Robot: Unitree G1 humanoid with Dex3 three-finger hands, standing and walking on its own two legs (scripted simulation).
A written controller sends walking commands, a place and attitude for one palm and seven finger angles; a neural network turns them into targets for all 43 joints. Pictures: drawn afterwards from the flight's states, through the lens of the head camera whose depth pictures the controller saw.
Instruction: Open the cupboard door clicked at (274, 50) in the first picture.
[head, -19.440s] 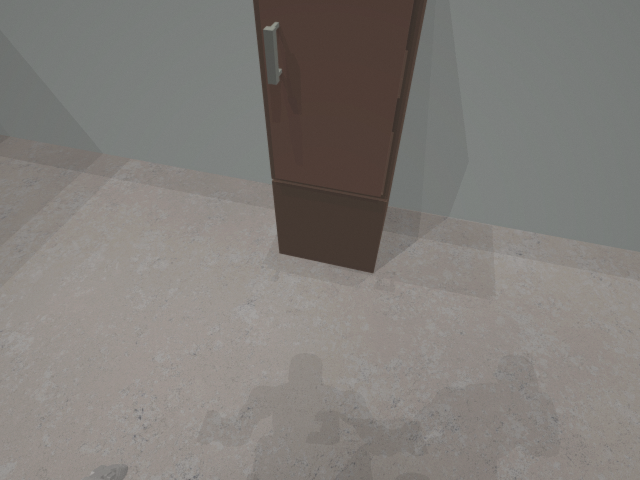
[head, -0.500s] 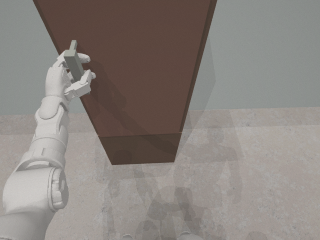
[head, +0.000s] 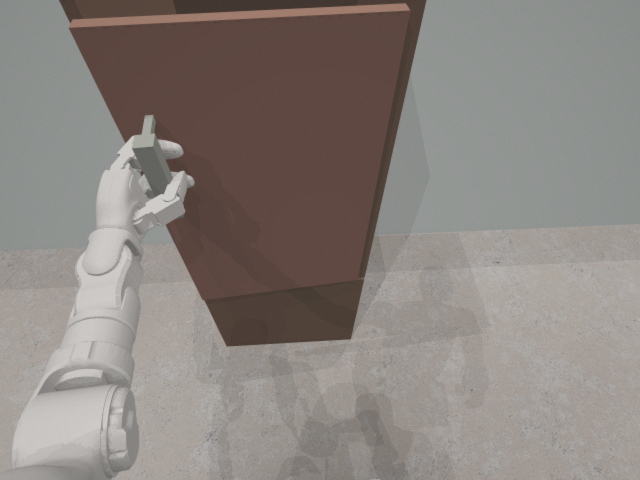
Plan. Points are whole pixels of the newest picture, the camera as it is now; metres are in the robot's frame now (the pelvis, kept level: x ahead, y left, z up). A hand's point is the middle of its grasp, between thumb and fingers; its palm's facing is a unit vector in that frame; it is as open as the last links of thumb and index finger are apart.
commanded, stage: pull the door open along its arc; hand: left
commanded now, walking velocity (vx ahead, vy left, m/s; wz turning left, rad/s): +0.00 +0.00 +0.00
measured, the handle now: (162, 168) +0.49 +0.20 +0.10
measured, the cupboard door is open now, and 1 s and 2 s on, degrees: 5 46 47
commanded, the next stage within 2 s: open thumb and fingers to let go in 0.76 s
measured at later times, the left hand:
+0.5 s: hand (241, 287) +0.31 +0.08 +0.11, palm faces +0.44 -0.90 +0.03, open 6.2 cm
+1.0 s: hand (284, 321) +0.27 +0.03 +0.11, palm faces +0.40 -0.91 -0.02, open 6.3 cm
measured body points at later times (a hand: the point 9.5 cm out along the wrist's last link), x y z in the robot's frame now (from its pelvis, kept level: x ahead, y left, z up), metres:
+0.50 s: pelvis +0.00 -0.02 +0.01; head +0.01 -0.04 +0.46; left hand +0.28 +0.13 +0.11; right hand +0.21 -0.22 -0.07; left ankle -0.01 +0.09 -0.71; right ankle +0.00 -0.10 -0.71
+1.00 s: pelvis +0.00 -0.06 +0.01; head +0.00 -0.09 +0.46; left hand +0.24 +0.08 +0.11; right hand +0.20 -0.26 -0.09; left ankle -0.01 +0.09 -0.71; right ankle +0.00 -0.10 -0.71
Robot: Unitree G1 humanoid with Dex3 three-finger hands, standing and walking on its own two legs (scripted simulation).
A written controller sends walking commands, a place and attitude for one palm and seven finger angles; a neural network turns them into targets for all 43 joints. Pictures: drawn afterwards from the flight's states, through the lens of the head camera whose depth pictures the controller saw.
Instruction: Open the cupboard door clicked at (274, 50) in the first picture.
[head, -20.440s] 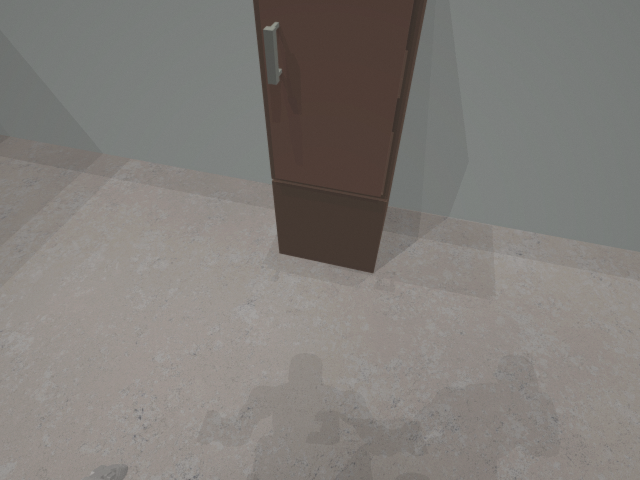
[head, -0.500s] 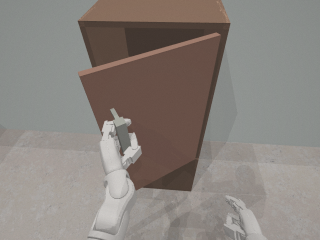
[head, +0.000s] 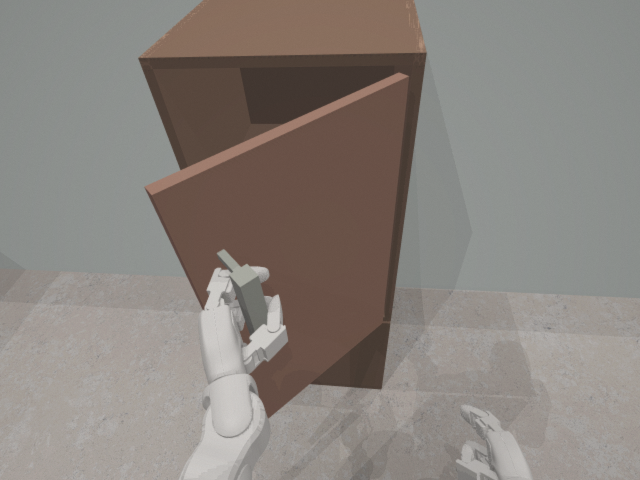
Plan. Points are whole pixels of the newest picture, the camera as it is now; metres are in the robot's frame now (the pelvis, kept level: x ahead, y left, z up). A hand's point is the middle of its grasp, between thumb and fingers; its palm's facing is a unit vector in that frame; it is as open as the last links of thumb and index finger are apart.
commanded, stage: open thumb and fingers to let go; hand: left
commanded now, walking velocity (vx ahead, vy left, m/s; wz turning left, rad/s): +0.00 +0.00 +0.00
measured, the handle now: (244, 298) +0.31 +0.12 +0.09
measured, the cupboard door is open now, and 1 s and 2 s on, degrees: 46 47 49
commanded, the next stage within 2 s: slide the hand sideways off the handle in 0.68 s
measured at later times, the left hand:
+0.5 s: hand (260, 329) +0.27 +0.09 +0.09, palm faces +0.32 -0.95 -0.02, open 13.9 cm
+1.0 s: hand (262, 360) +0.23 +0.08 +0.09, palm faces -0.15 -0.99 -0.02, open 16.3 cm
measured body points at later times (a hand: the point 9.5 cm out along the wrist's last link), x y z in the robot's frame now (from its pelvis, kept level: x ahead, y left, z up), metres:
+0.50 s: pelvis -0.01 +0.02 +0.00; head -0.01 +0.00 +0.45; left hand +0.25 +0.14 +0.09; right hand +0.17 -0.19 -0.10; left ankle +0.00 +0.15 -0.72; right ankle -0.01 -0.04 -0.72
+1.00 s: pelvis -0.03 +0.05 -0.01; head -0.03 +0.03 +0.44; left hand +0.24 +0.13 +0.09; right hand +0.15 -0.16 -0.10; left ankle +0.00 +0.15 -0.72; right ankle -0.01 -0.04 -0.72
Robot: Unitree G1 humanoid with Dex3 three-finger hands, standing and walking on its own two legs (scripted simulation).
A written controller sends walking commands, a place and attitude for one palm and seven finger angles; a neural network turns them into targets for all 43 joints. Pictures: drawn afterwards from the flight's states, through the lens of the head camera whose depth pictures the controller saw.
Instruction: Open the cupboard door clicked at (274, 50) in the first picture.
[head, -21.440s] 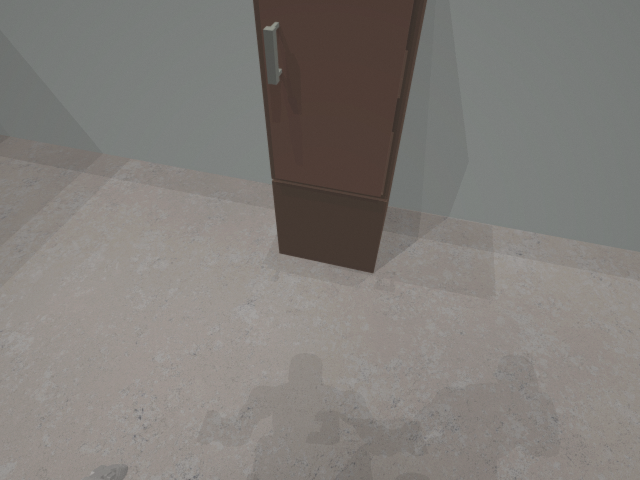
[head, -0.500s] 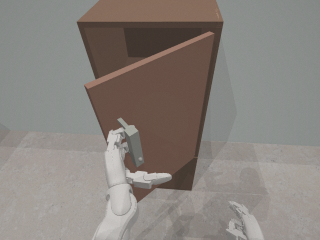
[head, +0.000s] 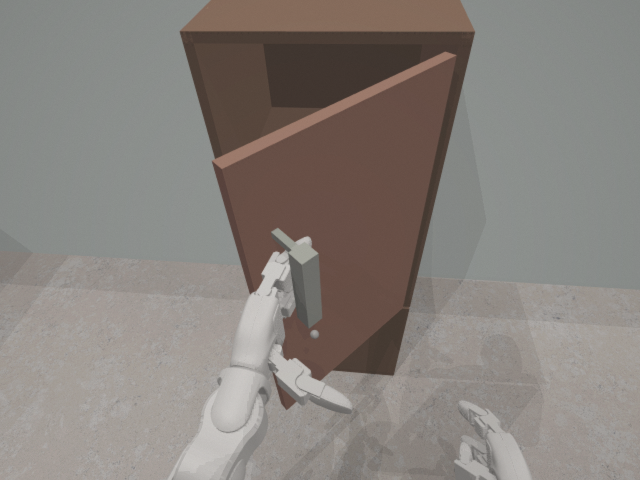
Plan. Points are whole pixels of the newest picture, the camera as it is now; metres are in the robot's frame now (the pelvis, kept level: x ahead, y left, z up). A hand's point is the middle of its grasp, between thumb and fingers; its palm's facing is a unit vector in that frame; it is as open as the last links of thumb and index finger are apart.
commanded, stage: slide the hand sideways off the handle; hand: left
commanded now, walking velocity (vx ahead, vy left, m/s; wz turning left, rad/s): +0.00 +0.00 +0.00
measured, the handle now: (295, 278) +0.33 +0.06 +0.10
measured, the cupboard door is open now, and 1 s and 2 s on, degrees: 47 49 49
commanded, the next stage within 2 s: draw the hand back to the body in 0.98 s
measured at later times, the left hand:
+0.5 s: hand (291, 358) +0.23 +0.05 +0.10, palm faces -0.08 -1.00 +0.00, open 16.2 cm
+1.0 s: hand (236, 396) +0.19 +0.10 +0.09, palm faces -0.03 -1.00 -0.03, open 16.3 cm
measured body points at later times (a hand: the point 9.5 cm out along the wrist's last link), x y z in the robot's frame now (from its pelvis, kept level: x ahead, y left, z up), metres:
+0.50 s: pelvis +0.01 -0.01 +0.00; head +0.01 -0.03 +0.45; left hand +0.23 +0.11 +0.10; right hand +0.20 -0.22 -0.07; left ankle +0.02 +0.10 -0.71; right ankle +0.02 -0.10 -0.71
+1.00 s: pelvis +0.02 -0.02 -0.01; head +0.03 -0.04 +0.43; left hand +0.18 +0.16 +0.10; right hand +0.20 -0.24 -0.08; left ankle +0.02 +0.10 -0.71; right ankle +0.02 -0.10 -0.71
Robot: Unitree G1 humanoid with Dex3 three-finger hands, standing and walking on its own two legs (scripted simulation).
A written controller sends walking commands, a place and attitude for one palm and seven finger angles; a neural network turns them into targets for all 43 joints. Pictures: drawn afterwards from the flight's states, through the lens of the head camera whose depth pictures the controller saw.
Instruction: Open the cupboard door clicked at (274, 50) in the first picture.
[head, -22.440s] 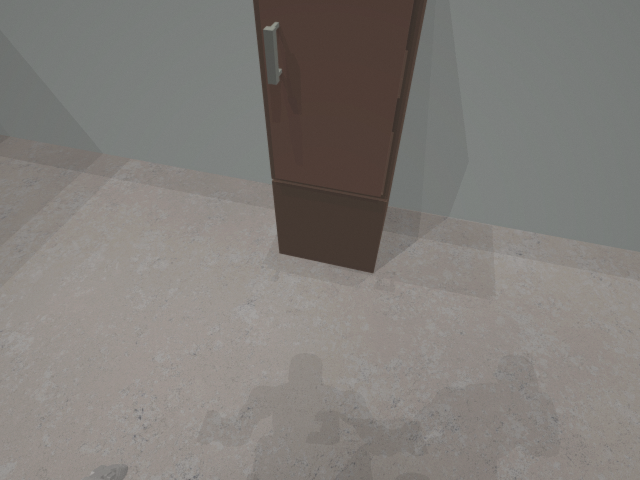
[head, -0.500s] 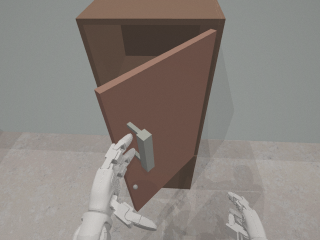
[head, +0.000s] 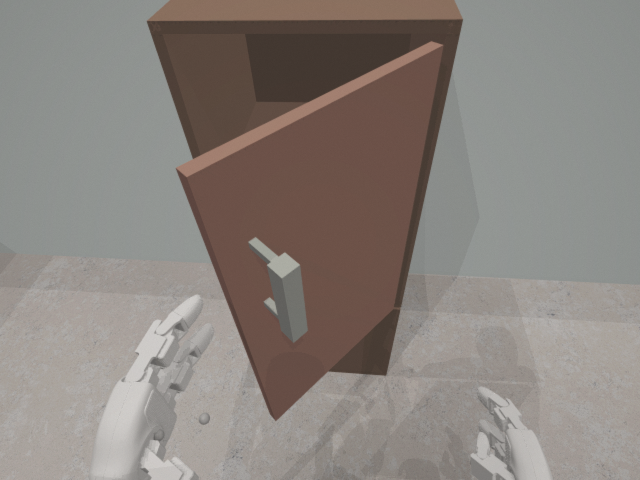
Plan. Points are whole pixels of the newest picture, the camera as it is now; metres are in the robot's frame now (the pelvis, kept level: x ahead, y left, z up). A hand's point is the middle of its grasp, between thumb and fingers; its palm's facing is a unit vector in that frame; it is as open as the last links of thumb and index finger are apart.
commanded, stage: draw the hand back to the body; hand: left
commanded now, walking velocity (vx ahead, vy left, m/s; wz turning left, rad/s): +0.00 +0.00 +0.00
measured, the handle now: (277, 290) +0.30 +0.07 +0.12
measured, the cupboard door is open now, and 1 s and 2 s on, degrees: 49 49 49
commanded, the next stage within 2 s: step back with the hand held close in 1.66 s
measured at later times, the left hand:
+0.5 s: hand (151, 402) +0.17 +0.16 +0.14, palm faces -0.01 -1.00 -0.07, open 16.3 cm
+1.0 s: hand (53, 362) +0.18 +0.24 +0.17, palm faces +0.30 -0.88 -0.37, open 12.5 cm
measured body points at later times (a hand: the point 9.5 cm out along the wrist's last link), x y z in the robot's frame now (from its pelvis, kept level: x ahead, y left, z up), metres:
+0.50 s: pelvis +0.00 +0.02 +0.01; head -0.01 +0.01 +0.46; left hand +0.16 +0.22 +0.14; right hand +0.19 -0.19 -0.05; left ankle +0.00 +0.12 -0.70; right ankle +0.00 -0.08 -0.70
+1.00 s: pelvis +0.00 +0.03 +0.04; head -0.02 +0.01 +0.49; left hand +0.16 +0.29 +0.19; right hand +0.19 -0.18 -0.04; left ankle +0.00 +0.12 -0.70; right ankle +0.00 -0.08 -0.70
